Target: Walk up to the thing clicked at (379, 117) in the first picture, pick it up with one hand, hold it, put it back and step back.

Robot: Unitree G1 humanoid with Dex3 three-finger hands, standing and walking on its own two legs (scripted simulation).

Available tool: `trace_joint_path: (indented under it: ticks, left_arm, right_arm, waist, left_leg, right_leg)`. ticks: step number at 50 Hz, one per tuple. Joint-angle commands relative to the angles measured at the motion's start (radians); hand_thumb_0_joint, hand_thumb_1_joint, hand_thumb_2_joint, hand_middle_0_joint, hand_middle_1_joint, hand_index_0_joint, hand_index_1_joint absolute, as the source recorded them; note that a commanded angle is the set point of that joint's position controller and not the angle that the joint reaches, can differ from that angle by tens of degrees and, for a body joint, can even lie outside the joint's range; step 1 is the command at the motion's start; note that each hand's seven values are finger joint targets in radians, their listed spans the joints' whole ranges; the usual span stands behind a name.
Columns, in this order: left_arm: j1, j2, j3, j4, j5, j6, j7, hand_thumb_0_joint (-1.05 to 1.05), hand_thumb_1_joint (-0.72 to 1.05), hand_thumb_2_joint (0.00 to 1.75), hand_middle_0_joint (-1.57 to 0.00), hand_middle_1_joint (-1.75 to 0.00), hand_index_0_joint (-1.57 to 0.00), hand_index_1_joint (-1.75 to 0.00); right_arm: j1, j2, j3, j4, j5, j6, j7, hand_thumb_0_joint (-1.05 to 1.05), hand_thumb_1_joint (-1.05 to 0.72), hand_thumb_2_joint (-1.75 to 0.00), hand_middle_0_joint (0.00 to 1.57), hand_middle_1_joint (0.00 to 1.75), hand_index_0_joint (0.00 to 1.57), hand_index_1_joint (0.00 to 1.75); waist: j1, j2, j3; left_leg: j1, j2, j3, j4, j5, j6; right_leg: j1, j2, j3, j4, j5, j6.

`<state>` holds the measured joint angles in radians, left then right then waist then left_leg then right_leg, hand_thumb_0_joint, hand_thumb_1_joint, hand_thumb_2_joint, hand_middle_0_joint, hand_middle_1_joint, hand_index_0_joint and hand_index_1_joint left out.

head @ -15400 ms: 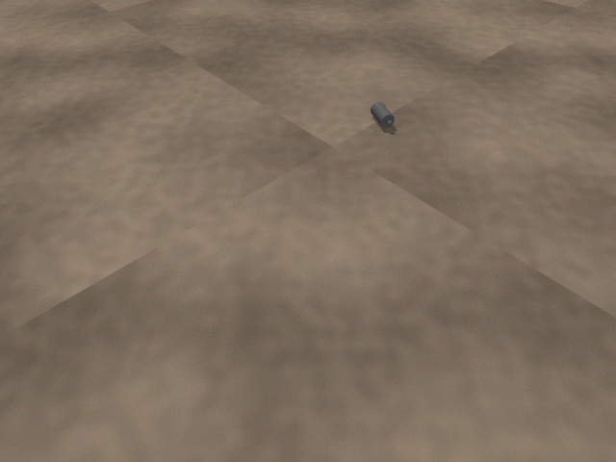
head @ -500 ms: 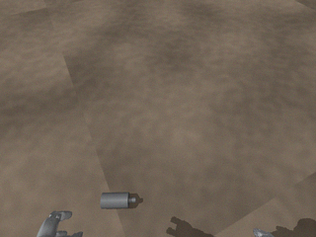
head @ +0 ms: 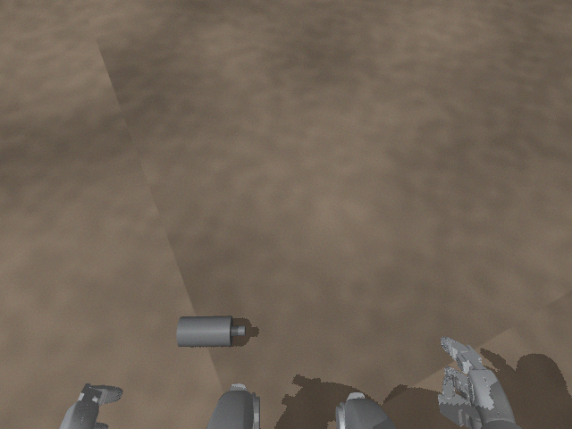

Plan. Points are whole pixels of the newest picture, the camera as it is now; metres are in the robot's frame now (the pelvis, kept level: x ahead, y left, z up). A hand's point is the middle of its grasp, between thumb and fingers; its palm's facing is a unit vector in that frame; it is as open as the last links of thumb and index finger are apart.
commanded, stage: rise first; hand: left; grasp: from above
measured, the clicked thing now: (212, 331) +0.40 +0.23 -0.63
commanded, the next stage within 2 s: approach in 1.98 s
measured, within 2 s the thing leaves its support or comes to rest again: neither
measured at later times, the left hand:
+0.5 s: hand (135, 409) +0.19 +0.29 -0.28, palm faces -0.41 -0.60 -0.69, open 14.1 cm
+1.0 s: hand (156, 365) +0.28 +0.31 -0.42, palm faces -0.48 -0.24 -0.84, open 14.0 cm
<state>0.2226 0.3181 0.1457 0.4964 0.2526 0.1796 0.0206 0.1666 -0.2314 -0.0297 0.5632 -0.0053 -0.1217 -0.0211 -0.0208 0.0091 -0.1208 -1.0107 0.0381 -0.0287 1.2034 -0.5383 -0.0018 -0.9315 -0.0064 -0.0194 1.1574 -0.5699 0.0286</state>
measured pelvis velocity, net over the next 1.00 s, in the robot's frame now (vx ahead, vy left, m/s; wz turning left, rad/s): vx -0.10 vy -0.01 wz -0.09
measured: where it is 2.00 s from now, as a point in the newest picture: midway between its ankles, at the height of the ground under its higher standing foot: outside the picture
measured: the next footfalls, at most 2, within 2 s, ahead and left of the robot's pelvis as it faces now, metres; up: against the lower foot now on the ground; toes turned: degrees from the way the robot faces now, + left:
none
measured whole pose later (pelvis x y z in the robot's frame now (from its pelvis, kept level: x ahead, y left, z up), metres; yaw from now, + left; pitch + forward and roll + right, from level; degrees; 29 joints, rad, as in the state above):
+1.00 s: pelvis -0.10 -0.01 -0.29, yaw -5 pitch +31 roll -6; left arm -0.53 0.69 0.20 1.03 0.98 -0.34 0.13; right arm 0.13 -0.28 -0.03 0.76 -0.06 -0.08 0.07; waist -0.05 0.00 -0.10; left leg -2.15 0.04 -0.13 2.21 -0.62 -0.02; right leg -2.05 0.03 -0.06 2.18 -0.68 0.03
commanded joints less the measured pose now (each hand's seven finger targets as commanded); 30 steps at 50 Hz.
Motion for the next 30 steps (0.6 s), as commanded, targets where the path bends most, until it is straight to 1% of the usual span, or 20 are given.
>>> trace_joint_path:
  ticks: [1,3,4,5,8,10,12,13,16,19,20,21,22,23,25,26,27,28,29,30]
  left_arm:
    - [0.068,0.164,0.06,-0.14,0.027,-0.014,0.013,0.0,-0.57,0.97,-0.08,-1.06,-0.08,-1.06]
    - [0.084,0.179,0.067,-0.166,0.041,-0.017,0.011,0.0,-0.56,0.95,-0.08,-1.06,-0.08,-1.06]
    - [0.093,0.168,0.057,-0.186,0.042,-0.019,0.008,0.0,-0.57,0.95,-0.09,-1.07,-0.09,-1.06]
    - [0.094,0.183,0.071,-0.214,0.048,-0.021,0.01,0.0,-0.58,0.96,-0.09,-1.06,-0.09,-1.06]
    - [0.146,0.181,0.076,-0.246,0.051,-0.024,0.013,0.0,-0.57,0.95,-0.09,-1.07,-0.1,-1.06]
    - [0.061,0.205,0.074,-0.267,0.072,-0.034,0.016,0.0,-0.6,0.97,-0.1,-1.05,-0.09,-1.06]
    - [-0.012,0.221,0.068,-0.205,0.11,-0.058,0.018,0.0,-0.59,0.96,-0.09,-1.06,-0.09,-1.06]
    - [-0.078,0.243,0.061,-0.184,0.133,-0.08,0.02,0.0,-0.58,0.95,-0.1,-1.06,-0.1,-1.05]
    - [-0.178,0.287,0.087,-0.078,0.192,-0.158,0.026,0.0,-0.57,0.97,-0.09,-1.04,-0.09,-1.04]
    - [-0.24,0.294,0.058,-0.054,0.261,-0.248,0.029,0.0,-0.55,0.97,-0.1,-1.03,-0.1,-1.03]
    - [-0.274,0.306,0.05,-0.067,0.276,-0.279,0.033,0.0,-0.55,0.97,-0.12,-1.01,-0.11,-1.01]
    - [-0.293,0.334,0.061,-0.06,0.292,-0.304,0.039,0.0,-0.54,0.96,-0.14,-0.99,-0.13,-1.0]
    - [-0.311,0.36,0.07,-0.043,0.316,-0.322,0.049,0.0,-0.56,0.98,-0.14,-0.99,-0.13,-1.0]
    - [-0.33,0.397,0.095,-0.024,0.333,-0.336,0.06,0.0,-0.56,0.98,-0.16,-0.98,-0.14,-0.99]
    - [-0.383,0.458,0.128,0.023,0.375,-0.348,0.083,0.0,-0.59,1.0,-0.14,-1.0,-0.12,-1.02]
    - [-0.406,0.45,0.117,0.062,0.402,-0.35,0.094,0.0,-0.6,1.01,-0.12,-1.02,-0.11,-1.03]
    - [-0.437,0.465,0.126,0.102,0.42,-0.352,0.104,0.0,-0.58,1.0,-0.12,-1.02,-0.11,-1.03]
    - [-0.465,0.477,0.133,0.132,0.436,-0.353,0.112,0.0,-0.56,0.99,-0.11,-1.02,-0.1,-1.03]
    - [-0.508,0.461,0.118,0.146,0.445,-0.356,0.114,0.0,-0.58,1.0,-0.12,-1.02,-0.11,-1.03]
    - [-0.548,0.494,0.135,0.161,0.459,-0.358,0.117,0.0,-0.56,0.99,-0.11,-1.03,-0.1,-1.03]
  right_arm:
    - [0.02,-0.153,-0.062,-0.136,0.005,-0.057,-0.003,0.0,-0.91,-0.9,0.2,0.3,0.2,0.3]
    - [0.019,-0.154,-0.063,-0.144,0.006,-0.061,0.001,0.0,-0.9,-0.9,0.2,0.3,0.2,0.3]
    - [0.016,-0.152,-0.063,-0.151,0.007,-0.063,0.005,0.0,-0.92,-0.9,0.2,0.3,0.2,0.3]
    - [0.014,-0.153,-0.065,-0.156,0.007,-0.066,0.008,0.0,-0.92,-0.9,0.2,0.3,0.2,0.3]
    - [0.002,-0.157,-0.067,-0.162,0.01,-0.07,0.015,0.0,-0.93,-0.91,0.2,0.3,0.2,0.3]
    - [-0.006,-0.158,-0.069,-0.164,0.012,-0.072,0.017,0.0,-0.93,-0.91,0.2,0.3,0.2,0.3]
    - [-0.021,-0.161,-0.069,-0.142,0.013,-0.078,0.015,0.0,-0.94,-0.91,0.2,0.3,0.2,0.3]
    - [-0.026,-0.164,-0.068,-0.132,0.012,-0.081,0.015,0.0,-0.94,-0.91,0.2,0.3,0.2,0.3]
    - [-0.038,-0.18,-0.076,-0.108,0.002,-0.096,0.019,0.0,-0.92,-0.9,0.2,0.3,0.2,0.3]
    - [-0.042,-0.196,-0.084,-0.089,0.0,-0.108,0.025,0.0,-0.91,-0.9,0.2,0.3,0.2,0.3]
    - [-0.039,-0.204,-0.086,-0.078,0.002,-0.111,0.029,0.0,-0.92,-0.9,0.2,0.3,0.2,0.3]
    - [-0.042,-0.21,-0.089,-0.07,0.001,-0.113,0.031,0.0,-0.92,-0.91,0.2,0.3,0.2,0.3]
    - [-0.04,-0.219,-0.091,-0.059,0.002,-0.112,0.035,0.0,-0.93,-0.91,0.2,0.3,0.2,0.3]
    - [-0.042,-0.225,-0.092,-0.048,0.002,-0.109,0.036,0.0,-0.94,-0.91,0.2,0.3,0.2,0.3]
    - [-0.034,-0.237,-0.09,-0.022,0.002,-0.097,0.04,0.0,-0.95,-0.92,0.2,0.3,0.2,0.3]
    - [-0.028,-0.237,-0.088,-0.01,0.002,-0.091,0.044,0.0,-0.95,-0.91,0.2,0.3,0.2,0.3]
    - [-0.025,-0.239,-0.088,0.001,0.001,-0.084,0.048,0.0,-0.94,-0.91,0.2,0.3,0.2,0.3]
    - [-0.019,-0.238,-0.091,0.008,0.0,-0.077,0.051,0.0,-0.93,-0.91,0.2,0.3,0.2,0.3]
    - [-0.013,-0.236,-0.095,0.011,-0.001,-0.072,0.056,0.0,-0.94,-0.91,0.2,0.3,0.2,0.3]
    - [-0.004,-0.237,-0.096,0.024,-0.004,-0.066,0.06,0.0,-0.93,-0.91,0.2,0.3,0.2,0.3]
  waist:
    - [0.002,0.059,-0.281]
    - [0.013,0.067,-0.304]
    - [0.007,0.063,-0.309]
    - [0.01,0.076,-0.318]
    - [0.021,0.077,-0.344]
    - [0.0,0.079,-0.335]
    - [-0.015,0.07,-0.305]
    - [-0.026,0.064,-0.303]
    - [-0.019,0.08,-0.29]
    - [-0.014,0.107,-0.384]
    - [-0.019,0.12,-0.433]
    - [-0.006,0.131,-0.464]
    - [-0.005,0.138,-0.498]
    - [0.007,0.141,-0.523]
    - [0.015,0.151,-0.562]
    - [0.008,0.143,-0.577]
    - [0.016,0.126,-0.591]
    - [0.023,0.117,-0.6]
    - [0.017,0.099,-0.623]
    - [0.028,0.099,-0.649]
  left_leg:
    - [0.214,-0.012,-0.012,-0.101,0.378,0.009]
    - [0.197,-0.015,-0.009,-0.072,0.376,0.011]
    - [0.18,-0.017,-0.008,-0.061,0.358,0.011]
    - [0.169,-0.018,-0.01,-0.052,0.342,0.011]
    - [0.141,-0.019,-0.019,-0.024,0.348,0.009]
    - [0.096,-0.018,-0.022,0.009,0.3,0.012]
    - [0.024,-0.02,-0.024,0.054,0.229,0.015]
    - [-0.021,-0.021,-0.022,0.092,0.208,0.019]
    - [-0.137,-0.023,-0.03,0.163,0.09,0.014]
    - [-0.181,-0.024,-0.029,0.236,0.057,0.008]
    - [-0.175,-0.022,-0.038,0.262,0.079,0.006]
    - [-0.191,-0.022,-0.039,0.292,0.088,0.004]
    - [-0.192,-0.02,-0.043,0.317,0.107,0.003]
    - [-0.203,-0.019,-0.042,0.347,0.128,0.003]
    - [-0.218,-0.016,-0.043,0.406,0.194,0.002]
    - [-0.244,-0.018,-0.041,0.44,0.221,0.004]
    - [-0.265,-0.018,-0.043,0.463,0.235,0.006]
    - [-0.3,-0.02,-0.033,0.492,0.232,0.01]
    - [-0.32,-0.021,-0.032,0.511,0.215,0.013]
    - [-0.345,-0.024,-0.022,0.542,0.223,0.017]
  right_leg:
    - [0.02,0.029,-0.029,-0.05,0.303,-0.054]
    - [-0.006,0.029,-0.03,-0.022,0.301,-0.054]
    - [-0.019,0.03,-0.028,-0.012,0.291,-0.054]
    - [-0.029,0.029,-0.026,0.001,0.284,-0.054]
    - [-0.057,0.029,-0.028,0.044,0.281,-0.055]
    - [-0.111,0.028,-0.021,0.069,0.255,-0.054]
    - [-0.193,0.028,-0.018,0.11,0.2,-0.054]
    - [-0.231,0.028,-0.016,0.135,0.188,-0.053]
    - [-0.366,0.022,-0.011,0.231,0.092,-0.055]
    - [-0.455,0.026,-0.01,0.32,0.07,-0.057]
    - [-0.487,0.026,-0.012,0.356,0.084,-0.057]
    - [-0.515,0.026,-0.013,0.389,0.09,-0.058]
    - [-0.544,0.028,-0.016,0.418,0.1,-0.059]
    - [-0.569,0.029,-0.018,0.446,0.111,-0.059]
    - [-0.606,0.028,-0.025,0.499,0.152,-0.059]
    - [-0.621,0.03,-0.029,0.524,0.175,-0.059]
    - [-0.636,0.031,-0.035,0.543,0.18,-0.058]
    - [-0.644,0.032,-0.036,0.55,0.182,-0.056]
    - [-0.657,0.036,-0.038,0.559,0.166,-0.057]
    - [-0.644,0.034,-0.036,0.57,0.177,-0.055]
